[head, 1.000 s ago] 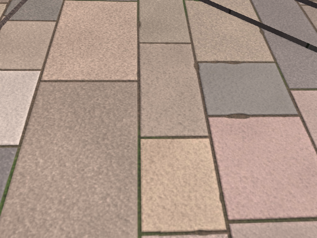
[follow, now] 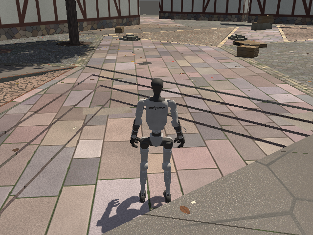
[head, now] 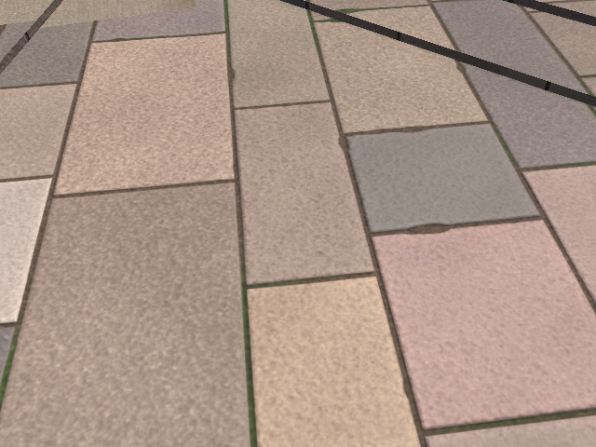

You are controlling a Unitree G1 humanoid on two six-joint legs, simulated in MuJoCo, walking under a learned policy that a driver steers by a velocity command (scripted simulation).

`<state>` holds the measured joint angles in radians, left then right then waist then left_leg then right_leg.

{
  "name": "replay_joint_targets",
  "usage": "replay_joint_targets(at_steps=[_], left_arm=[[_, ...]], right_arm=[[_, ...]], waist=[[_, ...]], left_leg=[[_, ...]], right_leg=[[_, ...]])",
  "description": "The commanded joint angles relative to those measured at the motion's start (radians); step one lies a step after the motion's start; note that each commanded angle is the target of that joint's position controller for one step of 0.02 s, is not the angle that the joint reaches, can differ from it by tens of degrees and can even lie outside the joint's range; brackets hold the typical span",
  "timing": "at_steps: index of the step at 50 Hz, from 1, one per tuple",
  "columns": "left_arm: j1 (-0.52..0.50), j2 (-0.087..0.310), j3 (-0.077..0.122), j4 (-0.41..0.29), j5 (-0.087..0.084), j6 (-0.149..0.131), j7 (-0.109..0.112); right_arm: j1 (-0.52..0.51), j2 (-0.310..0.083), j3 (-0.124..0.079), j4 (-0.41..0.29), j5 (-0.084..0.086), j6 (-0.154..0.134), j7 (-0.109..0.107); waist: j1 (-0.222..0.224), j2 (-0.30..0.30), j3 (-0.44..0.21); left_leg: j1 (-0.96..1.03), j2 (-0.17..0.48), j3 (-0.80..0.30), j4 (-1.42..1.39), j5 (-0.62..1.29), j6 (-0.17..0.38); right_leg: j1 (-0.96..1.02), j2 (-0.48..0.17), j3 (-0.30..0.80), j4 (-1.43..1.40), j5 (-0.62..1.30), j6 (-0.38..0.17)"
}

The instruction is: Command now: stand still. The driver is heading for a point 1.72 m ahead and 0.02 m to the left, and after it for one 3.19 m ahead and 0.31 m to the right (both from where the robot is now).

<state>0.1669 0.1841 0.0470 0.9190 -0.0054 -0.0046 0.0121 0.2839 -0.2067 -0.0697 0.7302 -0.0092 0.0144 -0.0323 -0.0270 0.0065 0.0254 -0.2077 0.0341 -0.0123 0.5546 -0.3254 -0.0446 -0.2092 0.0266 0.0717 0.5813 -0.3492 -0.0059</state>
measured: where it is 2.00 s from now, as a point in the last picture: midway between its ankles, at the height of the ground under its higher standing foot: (278, 385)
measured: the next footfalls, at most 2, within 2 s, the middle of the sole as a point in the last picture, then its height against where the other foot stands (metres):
right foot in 1.30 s outside the picture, level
left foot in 1.80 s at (227, 364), level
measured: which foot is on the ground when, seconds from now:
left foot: down 0.00-1.00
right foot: down 0.00-0.82, up 0.84-1.00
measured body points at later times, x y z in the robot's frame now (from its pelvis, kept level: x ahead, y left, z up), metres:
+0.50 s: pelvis +0.00 +0.00 +0.00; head +0.00 -0.01 +0.45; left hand +0.06 +0.24 -0.15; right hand +0.03 -0.25 -0.14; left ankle -0.02 +0.15 -0.73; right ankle -0.02 -0.12 -0.73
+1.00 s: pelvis +0.10 +0.06 +0.02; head +0.11 +0.09 +0.47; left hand +0.21 +0.32 -0.13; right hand +0.05 -0.18 -0.12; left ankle +0.03 +0.14 -0.73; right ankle +0.13 -0.10 -0.65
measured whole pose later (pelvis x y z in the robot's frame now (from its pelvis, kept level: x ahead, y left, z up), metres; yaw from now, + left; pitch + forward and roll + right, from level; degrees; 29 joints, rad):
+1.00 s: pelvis +0.10 +0.06 +0.02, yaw +0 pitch +1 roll -2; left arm 0.15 0.26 0.06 1.01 -0.02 -0.09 0.00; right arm 0.48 -0.17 -0.03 1.00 0.00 -0.10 0.02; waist -0.04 -0.02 -0.02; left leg -0.06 -0.02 0.03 0.33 -0.28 0.06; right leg -0.58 -0.05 0.00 1.04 -0.18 -0.07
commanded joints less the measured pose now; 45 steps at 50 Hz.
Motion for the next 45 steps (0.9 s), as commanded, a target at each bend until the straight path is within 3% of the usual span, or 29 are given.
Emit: replay_joint_targets(at_steps=[1, 14, 27, 29, 30, 32, 33, 35, 37, 38, 39, 40, 41, 42, 43, 44, 45], left_arm=[[-0.012, 0.102, 0.018, -0.015, -0.002, -0.01, 0.005], [-0.008, 0.107, 0.011, 0.103, -0.006, 0.0, 0.015], [0.017, 0.101, 0.004, 0.158, -0.005, 0.006, 0.019], [0.049, 0.122, 0.013, 0.169, -0.013, 0.012, 0.023], [0.069, 0.145, 0.023, 0.168, -0.022, 0.013, 0.024], [0.134, 0.199, 0.038, 0.164, -0.029, -0.001, 0.022], [0.144, 0.222, 0.045, 0.159, -0.03, -0.016, 0.021], [0.108, 0.206, 0.041, 0.135, -0.021, -0.049, 0.018], [0.057, 0.187, 0.037, 0.114, -0.037, -0.06, 0.016], [0.017, 0.191, 0.037, 0.106, -0.045, -0.054, 0.016], [-0.01, 0.187, 0.036, 0.097, -0.042, -0.043, 0.014], [-0.009, 0.162, 0.029, 0.091, -0.028, -0.041, 0.013], [-0.027, 0.104, 0.01, 0.076, -0.016, -0.051, 0.006], [-0.031, 0.073, 0.007, 0.031, -0.023, -0.078, 0.004], [-0.042, 0.118, 0.017, 0.024, -0.045, -0.095, 0.0], [-0.06, 0.133, 0.017, 0.018, -0.054, -0.105, -0.004], [-0.049, 0.131, 0.017, 0.031, -0.045, -0.107, -0.003]], right_arm=[[0.027, -0.097, -0.025, -0.038, 0.001, -0.012, -0.007], [0.066, -0.094, -0.018, 0.073, 0.006, -0.013, -0.019], [0.1, -0.08, -0.004, 0.185, 0.007, -0.017, -0.025], [0.116, -0.074, -0.004, 0.207, 0.015, -0.014, -0.028], [0.097, -0.071, -0.003, 0.199, 0.021, -0.016, -0.031], [0.03, -0.045, 0.007, 0.162, 0.03, -0.036, -0.031], [0.002, -0.03, 0.012, 0.147, 0.041, -0.055, -0.025], [-0.021, -0.052, 0.007, 0.131, 0.052, -0.089, -0.008], [0.011, -0.069, 0.002, 0.137, 0.048, -0.111, 0.011], [0.054, -0.06, -0.001, 0.159, 0.041, -0.118, 0.019], [0.155, -0.055, -0.009, 0.213, 0.038, -0.118, 0.024], [0.263, -0.062, -0.02, 0.266, 0.031, -0.111, 0.026], [0.409, -0.111, -0.035, 0.295, 0.024, -0.109, 0.024], [0.473, -0.21, -0.042, 0.29, 0.016, -0.117, 0.041], [0.374, -0.166, -0.02, 0.267, 0.002, -0.13, 0.044], [0.275, -0.128, -0.006, 0.238, 0.011, -0.14, 0.046], [0.199, -0.125, 0.0, 0.214, 0.013, -0.141, 0.049]], waist=[[0.002, -0.016, -0.02], [0.01, -0.011, 0.005], [0.016, -0.01, 0.031], [0.024, -0.038, 0.02], [0.036, -0.065, 0.045], [0.075, -0.17, 0.117], [0.084, -0.216, 0.154], [0.07, -0.21, 0.185], [0.027, -0.17, 0.137], [-0.008, -0.159, 0.096], [-0.055, -0.132, 0.048], [-0.087, -0.062, 0.015], [-0.137, 0.165, -0.034], [-0.116, 0.392, -0.041], [-0.062, 0.274, 0.049], [-0.032, 0.155, 0.123], [-0.009, 0.078, 0.125]], left_leg=[[0.027, 0.013, -0.007, -0.064, 0.227, 0.005], [0.035, 0.009, 0.008, -0.086, 0.223, 0.0], [0.03, 0.003, 0.018, -0.103, 0.19, -0.006], [0.005, -0.042, 0.068, -0.049, -0.046, 0.006], [-0.046, -0.061, 0.086, 0.002, -0.172, 0.02], [-0.209, -0.073, 0.099, 0.176, -0.221, 0.038], [-0.254, -0.047, 0.054, 0.278, -0.187, 0.058], [-0.376, 0.015, -0.031, 0.381, -0.233, 0.104], [-0.321, 0.049, -0.04, 0.222, -0.223, 0.142], [-0.157, 0.02, 0.018, 0.078, -0.145, 0.146], [0.069, -0.043, 0.09, -0.02, 0.011, 0.129], [0.228, -0.08, 0.104, -0.02, 0.06, 0.102], [0.37, 0.084, -0.159, -0.143, -0.031, 0.149], [0.408, 0.341, -0.685, -0.371, -0.127, 0.303], [0.316, 0.395, -0.791, -0.419, -0.267, 0.345], [0.266, 0.369, -0.667, -0.409, -0.266, 0.315], [0.232, 0.31, -0.524, -0.403, -0.174, 0.275]], right_leg=[[-0.024, -0.048, 0.043, -0.105, 0.279, -0.029], [-0.014, -0.037, 0.029, -0.129, 0.274, -0.023], [-0.02, -0.027, 0.017, -0.155, 0.239, -0.018], [-0.023, -0.016, 0.021, -0.173, -0.057, -0.046], [-0.049, -0.035, 0.059, -0.2, -0.288, -0.077], [-0.063, -0.185, 0.294, -0.333, -0.572, -0.176], [-0.096, -0.273, 0.448, -0.394, -0.601, -0.237], [-0.06, -0.348, 0.543, -0.412, -0.459, -0.281], [-0.021, -0.309, 0.417, -0.355, -0.292, -0.224], [-0.08, -0.245, 0.297, -0.318, -0.211, -0.183], [-0.185, -0.176, 0.188, -0.25, -0.158, -0.149], [-0.274, -0.112, 0.099, -0.123, -0.092, -0.117], [-0.405, -0.025, -0.029, 0.232, 0.0, -0.057], [-0.607, 0.068, -0.049, 0.484, -0.214, -0.035], [-0.681, -0.008, 0.027, 0.626, -0.204, -0.057], [-0.73, -0.068, 0.034, 0.655, -0.09, -0.083], [-0.698, -0.105, 0.015, 0.62, 0.024, -0.088]])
